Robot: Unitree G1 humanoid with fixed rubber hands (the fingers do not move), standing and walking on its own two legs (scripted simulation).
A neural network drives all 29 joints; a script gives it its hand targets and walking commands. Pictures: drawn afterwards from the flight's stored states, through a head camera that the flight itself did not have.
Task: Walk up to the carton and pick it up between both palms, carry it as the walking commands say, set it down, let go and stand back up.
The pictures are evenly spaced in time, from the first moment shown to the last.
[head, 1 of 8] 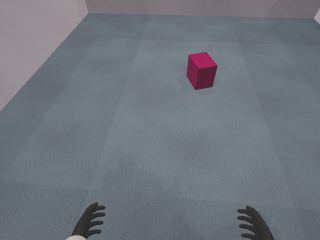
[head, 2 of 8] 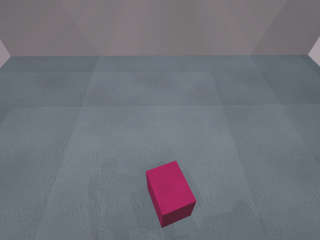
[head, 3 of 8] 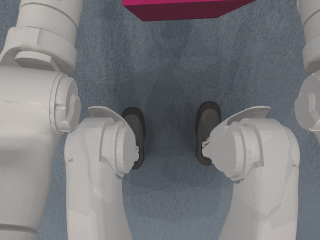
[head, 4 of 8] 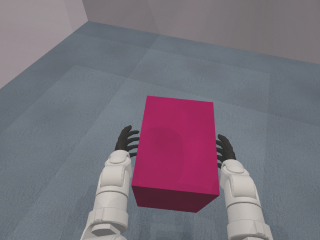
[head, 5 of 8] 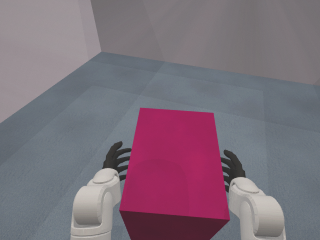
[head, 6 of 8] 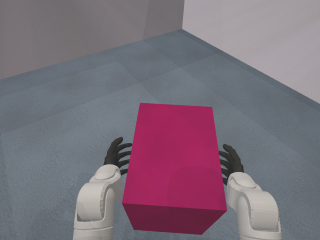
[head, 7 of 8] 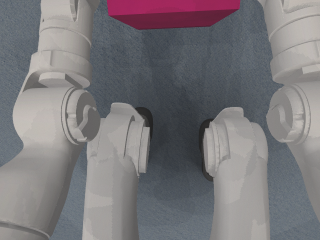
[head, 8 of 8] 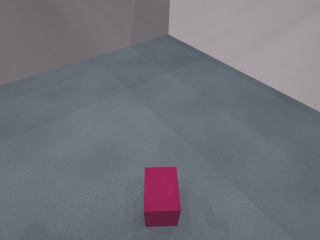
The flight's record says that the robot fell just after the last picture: no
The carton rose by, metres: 0.69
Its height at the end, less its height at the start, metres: +0.00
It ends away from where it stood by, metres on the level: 0.32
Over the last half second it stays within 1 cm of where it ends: yes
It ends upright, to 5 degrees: yes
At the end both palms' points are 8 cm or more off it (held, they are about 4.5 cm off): yes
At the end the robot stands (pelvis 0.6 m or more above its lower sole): yes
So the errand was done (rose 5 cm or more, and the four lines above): yes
